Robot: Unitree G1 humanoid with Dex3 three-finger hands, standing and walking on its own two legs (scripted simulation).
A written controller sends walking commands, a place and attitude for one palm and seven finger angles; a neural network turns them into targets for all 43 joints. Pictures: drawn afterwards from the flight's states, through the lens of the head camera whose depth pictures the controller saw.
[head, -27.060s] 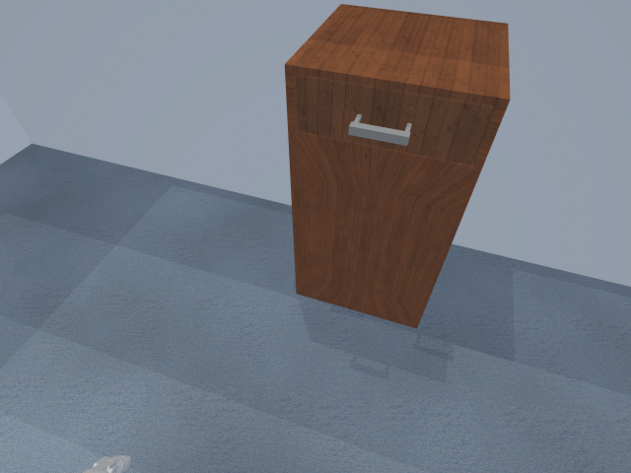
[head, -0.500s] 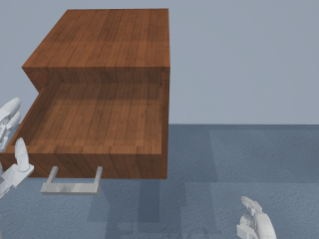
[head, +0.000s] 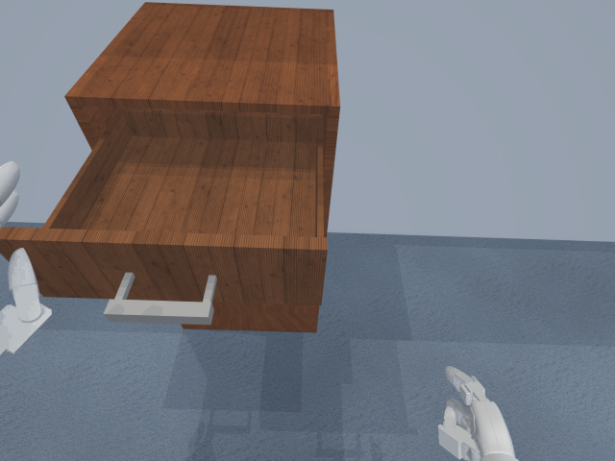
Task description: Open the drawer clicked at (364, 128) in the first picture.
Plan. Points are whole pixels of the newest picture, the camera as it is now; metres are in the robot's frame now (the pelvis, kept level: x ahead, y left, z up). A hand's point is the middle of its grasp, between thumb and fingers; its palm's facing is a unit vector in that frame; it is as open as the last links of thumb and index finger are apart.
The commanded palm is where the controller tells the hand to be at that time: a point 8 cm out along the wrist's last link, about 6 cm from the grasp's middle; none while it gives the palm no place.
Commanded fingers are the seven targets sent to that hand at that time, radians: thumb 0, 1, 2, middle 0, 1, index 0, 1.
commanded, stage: step back with the hand held close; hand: left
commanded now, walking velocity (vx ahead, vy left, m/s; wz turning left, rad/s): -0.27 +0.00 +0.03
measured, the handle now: (165, 297) +0.30 +0.22 +0.04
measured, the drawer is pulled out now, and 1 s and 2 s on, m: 0.30 0.30 0.30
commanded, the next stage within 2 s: stop stepping back and stand still in 0.58 s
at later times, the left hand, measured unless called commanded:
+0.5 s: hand (43, 429) +0.11 +0.19 +0.21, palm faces +0.27 -0.81 -0.52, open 7.4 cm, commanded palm +0.03 +0.25 +0.22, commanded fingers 0.00 0.90 0.90 -0.20 -0.30 -0.20 -0.30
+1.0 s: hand out of the picture -0.08 +0.19 +0.22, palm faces +0.48 -0.76 -0.43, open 7.4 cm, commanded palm -0.13 +0.24 +0.22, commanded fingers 0.00 0.90 0.90 -0.20 -0.30 -0.20 -0.30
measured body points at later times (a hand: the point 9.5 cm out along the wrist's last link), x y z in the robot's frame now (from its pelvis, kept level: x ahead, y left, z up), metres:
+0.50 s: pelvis -0.11 -0.02 +0.00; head -0.05 -0.02 +0.45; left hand +0.09 +0.23 +0.23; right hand +0.09 -0.23 -0.08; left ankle -0.01 +0.11 -0.73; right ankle -0.12 -0.12 -0.73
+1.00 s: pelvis -0.25 -0.05 +0.00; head -0.28 -0.04 +0.45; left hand -0.11 +0.23 +0.24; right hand -0.08 -0.27 -0.07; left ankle -0.21 +0.09 -0.72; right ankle -0.13 -0.12 -0.72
